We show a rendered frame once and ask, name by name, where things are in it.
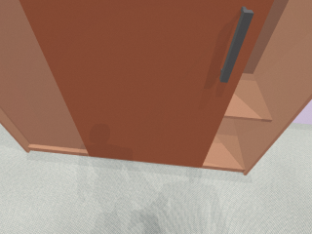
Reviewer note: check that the wardrobe door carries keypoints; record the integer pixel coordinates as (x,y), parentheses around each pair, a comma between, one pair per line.
(140,78)
(29,93)

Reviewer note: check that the handle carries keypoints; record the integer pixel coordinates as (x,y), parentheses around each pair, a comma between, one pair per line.
(236,43)

